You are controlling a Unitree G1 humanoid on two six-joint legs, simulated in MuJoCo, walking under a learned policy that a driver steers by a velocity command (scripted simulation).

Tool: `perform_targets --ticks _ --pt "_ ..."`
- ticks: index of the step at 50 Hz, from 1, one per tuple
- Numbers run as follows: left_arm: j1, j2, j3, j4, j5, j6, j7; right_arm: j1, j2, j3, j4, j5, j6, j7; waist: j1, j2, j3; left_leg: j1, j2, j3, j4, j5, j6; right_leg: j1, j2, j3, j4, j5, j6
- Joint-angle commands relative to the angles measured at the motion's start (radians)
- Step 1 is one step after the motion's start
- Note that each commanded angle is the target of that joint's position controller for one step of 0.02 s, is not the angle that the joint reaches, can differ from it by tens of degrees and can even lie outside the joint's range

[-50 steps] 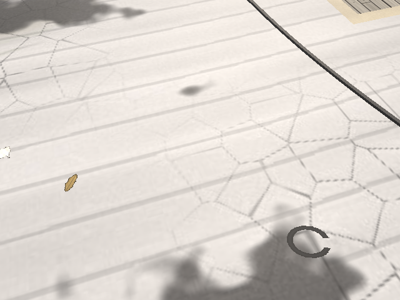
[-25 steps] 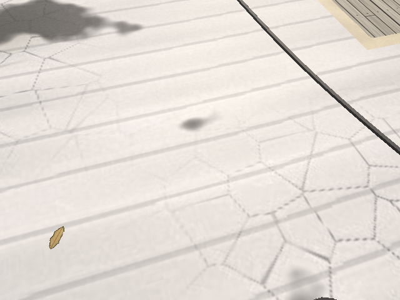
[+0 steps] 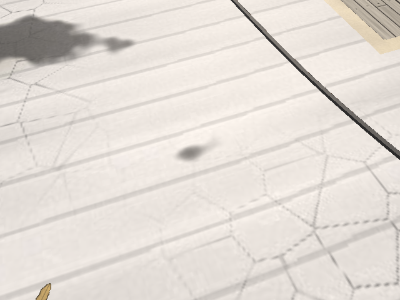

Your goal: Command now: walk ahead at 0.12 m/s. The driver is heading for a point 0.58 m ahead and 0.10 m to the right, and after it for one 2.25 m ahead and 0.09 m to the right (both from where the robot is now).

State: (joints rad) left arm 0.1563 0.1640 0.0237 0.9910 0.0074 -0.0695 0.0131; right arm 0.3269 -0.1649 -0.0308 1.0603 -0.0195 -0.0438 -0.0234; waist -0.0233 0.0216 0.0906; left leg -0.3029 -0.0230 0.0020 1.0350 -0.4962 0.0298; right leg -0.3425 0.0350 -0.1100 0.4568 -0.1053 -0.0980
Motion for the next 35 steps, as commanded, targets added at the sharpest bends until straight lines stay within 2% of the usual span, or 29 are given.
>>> perform_targets --ticks 1,3,5,8,10,11,12,13,14,15,16,17,18,19,20,21,22,23,24,25,27,28,29,30,31,32,33,34,35 --pt "0.059 0.058 -0.002 -0.007 0.006 0.001 0.015 0.166 -0.015 -0.006 0.024 -0.017 0.037 0.005 -0.033 -0.089 -0.127 0.064 0.043 -0.023 -0.066 0.061 -0.020 0.049 -0.257 0.201 -0.194 0.478 -0.124" --pt "0.075 0.086 0.000 0.002 0.014 -0.003 0.013 0.161 -0.004 0.000 0.034 -0.010 0.056 -0.004 -0.037 -0.096 -0.141 0.089 0.038 -0.007 -0.177 0.059 -0.025 0.042 -0.244 0.189 -0.205 0.369 -0.116" --pt "0.094 0.105 0.002 0.010 0.016 0.003 0.011 0.112 -0.017 0.002 0.030 -0.007 0.070 -0.013 -0.018 -0.115 -0.136 0.092 0.040 0.001 -0.275 0.078 -0.023 0.038 -0.240 0.209 -0.230 0.147 -0.107" --pt "0.099 0.118 0.006 0.017 0.010 0.027 0.011 0.066 -0.033 0.006 0.031 -0.003 0.076 -0.014 -0.004 -0.132 -0.103 0.120 0.039 0.015 -0.376 0.139 -0.015 -0.011 -0.234 0.251 -0.282 -0.230 -0.085" --pt "0.088 0.116 0.007 0.018 -0.001 0.044 0.013 0.082 -0.020 0.013 0.047 -0.005 0.069 -0.012 -0.017 -0.100 -0.068 0.188 0.037 0.031 -0.501 0.217 -0.002 -0.068 -0.225 0.259 -0.286 -0.371 -0.050" --pt "0.107 0.110 0.007 0.025 -0.003 0.050 0.014 0.083 -0.024 0.016 0.049 -0.009 0.062 -0.013 -0.015 -0.074 -0.043 0.209 0.055 0.004 -0.580 0.250 0.007 -0.092 -0.216 0.263 -0.289 -0.421 -0.017" --pt "0.125 0.103 0.007 0.031 -0.004 0.054 0.014 0.090 -0.039 0.018 0.047 -0.015 0.053 -0.015 -0.006 -0.046 -0.018 0.206 0.101 -0.052 -0.656 0.248 0.017 -0.094 -0.196 0.258 -0.270 -0.421 0.018" --pt "0.158 0.085 0.008 0.033 -0.012 0.061 0.012 0.059 -0.069 0.015 0.043 -0.006 0.045 -0.016 0.036 0.027 0.024 0.090 0.127 -0.109 -0.691 0.159 0.030 -0.051 -0.135 0.206 -0.255 -0.349 0.044" --pt "0.157 0.075 0.005 0.041 -0.009 0.063 0.010 0.045 -0.048 0.021 0.046 0.004 0.036 -0.014 0.040 0.066 0.034 -0.010 0.133 -0.124 -0.737 0.105 0.028 0.056 -0.113 0.174 -0.203 -0.240 0.048" --pt "0.171 0.062 0.003 0.049 -0.004 0.062 0.008 0.031 -0.034 0.026 0.045 0.008 0.026 -0.014 0.054 0.082 0.013 -0.053 0.138 -0.131 -0.770 0.096 0.020 0.143 -0.109 0.163 -0.162 -0.160 0.046" --pt "0.190 0.056 0.001 0.060 -0.001 0.061 0.007 0.018 -0.038 0.026 0.044 0.011 0.020 -0.016 0.064 0.080 -0.001 -0.066 0.137 -0.130 -0.787 0.103 0.013 0.191 -0.108 0.159 -0.143 -0.119 0.046" --pt "0.201 0.067 0.003 0.067 0.003 0.059 0.006 0.030 -0.050 0.022 0.044 0.012 0.017 -0.017 0.063 0.071 -0.027 -0.052 0.125 -0.125 -0.793 0.048 0.015 0.200 -0.098 0.152 -0.126 -0.171 0.042" --pt "0.201 0.078 0.006 0.066 0.006 0.058 0.004 0.043 -0.068 0.013 0.043 0.011 0.018 -0.017 0.058 0.062 -0.024 -0.042 0.113 -0.125 -0.786 -0.042 0.029 0.168 -0.080 0.139 -0.100 -0.269 0.033" --pt "0.197 0.088 0.011 0.064 0.007 0.059 0.002 0.055 -0.082 0.006 0.036 0.009 0.022 -0.015 0.048 0.051 -0.007 -0.035 0.111 -0.136 -0.783 -0.149 0.051 0.111 -0.059 0.125 -0.074 -0.388 0.022" --pt "0.181 0.081 0.011 0.056 0.008 0.060 -0.001 0.072 -0.090 0.000 0.031 0.007 0.027 -0.012 0.035 0.052 0.026 -0.032 0.127 -0.166 -0.798 -0.234 0.074 0.046 -0.045 0.115 -0.052 -0.450 0.018" --pt "0.157 0.061 0.007 0.044 0.009 0.058 -0.006 0.098 -0.096 -0.006 0.032 0.007 0.030 -0.010 0.018 0.071 0.051 -0.006 0.161 -0.219 -0.831 -0.281 0.097 -0.014 -0.027 0.096 -0.004 -0.435 0.023" --pt "0.129 0.035 0.003 0.032 0.014 0.053 -0.011 0.125 -0.111 -0.015 0.039 0.006 0.030 -0.010 0.002 0.117 0.059 0.034 0.222 -0.296 -0.888 -0.303 0.127 -0.059 0.000 0.051 0.092 -0.340 0.033" --pt "0.119 0.024 0.002 0.022 0.026 0.047 -0.017 0.121 -0.132 -0.027 0.040 0.004 0.028 -0.012 -0.001 0.154 0.061 0.055 0.289 -0.358 -0.926 -0.280 0.160 -0.085 -0.013 0.040 0.198 -0.250 0.033" --pt "0.113 0.046 0.008 0.010 0.028 0.040 -0.021 0.112 -0.135 -0.033 0.035 0.005 0.025 -0.011 0.005 0.134 0.052 0.071 0.320 -0.375 -0.946 -0.239 0.178 -0.119 -0.039 0.056 0.255 -0.241 0.030" --pt "0.119 0.061 0.014 0.004 0.027 0.032 -0.026 0.095 -0.137 -0.037 0.029 0.003 0.018 -0.010 0.018 0.109 0.042 0.094 0.321 -0.360 -0.940 -0.193 0.179 -0.133 -0.053 0.069 0.277 -0.262 0.028" --pt "0.146 0.053 0.017 0.002 0.021 0.017 -0.032 0.051 -0.138 -0.042 0.015 0.007 0.008 -0.006 0.044 0.091 0.034 0.081 0.281 -0.279 -0.905 -0.138 0.158 -0.071 -0.054 0.059 0.207 -0.284 0.021" --pt "0.178 0.036 0.016 0.008 0.017 0.011 -0.030 0.025 -0.141 -0.045 0.010 0.011 0.006 -0.003 0.068 0.094 0.044 0.019 0.253 -0.231 -0.868 -0.132 0.144 0.031 -0.040 0.035 0.114 -0.270 0.015" --pt "0.235 0.025 0.017 0.032 0.013 0.006 -0.026 0.010 -0.133 -0.047 0.006 0.012 0.005 0.000 0.090 0.068 0.048 -0.050 0.213 -0.185 -0.812 -0.130 0.134 0.153 -0.005 0.004 0.033 -0.248 0.017" --pt "0.320 0.030 0.023 0.065 0.013 0.002 -0.020 0.005 -0.122 -0.047 0.001 0.007 0.004 0.002 0.112 0.021 0.046 -0.121 0.171 -0.146 -0.716 -0.119 0.123 0.272 0.007 0.017 -0.026 -0.256 0.019" --pt "0.429 0.077 0.035 0.090 0.022 -0.007 -0.008 -0.019 -0.076 -0.036 -0.020 0.001 -0.003 0.006 0.148 -0.127 0.032 -0.234 0.097 -0.047 -0.481 -0.043 0.094 0.389 -0.140 0.234 -0.160 -0.385 0.000" --pt "0.523 0.191 0.061 0.102 0.014 -0.008 -0.003 -0.035 -0.003 -0.018 -0.067 0.008 -0.013 0.021 0.159 -0.366 0.009 -0.442 -0.028 0.101 -0.189 -0.018 0.054 0.480 -0.363 0.658 -0.361 -0.666 -0.085" --pt "0.490 0.180 0.058 0.104 0.018 0.002 -0.001 -0.069 -0.084 -0.034 -0.089 -0.028 -0.016 0.031 0.124 -0.260 0.061 -0.482 0.020 0.030 -0.023 -0.015 0.073 0.380 -0.430 0.767 -0.386 -0.709 -0.142" --pt "0.390 0.144 0.047 0.068 0.021 -0.002 -0.004 -0.108 -0.090 -0.037 -0.099 -0.028 -0.020 0.043 0.076 -0.128 0.090 -0.477 0.067 -0.011 0.028 0.085 0.081 0.307 -0.398 0.682 -0.371 -0.649 -0.135" --pt "0.335 0.133 0.043 0.048 0.019 -0.010 -0.007 -0.104 -0.073 -0.033 -0.091 -0.017 -0.025 0.051 0.049 -0.080 0.075 -0.445 0.088 -0.021 0.021 0.166 0.077 0.281 -0.351 0.579 -0.373 -0.530 -0.110"
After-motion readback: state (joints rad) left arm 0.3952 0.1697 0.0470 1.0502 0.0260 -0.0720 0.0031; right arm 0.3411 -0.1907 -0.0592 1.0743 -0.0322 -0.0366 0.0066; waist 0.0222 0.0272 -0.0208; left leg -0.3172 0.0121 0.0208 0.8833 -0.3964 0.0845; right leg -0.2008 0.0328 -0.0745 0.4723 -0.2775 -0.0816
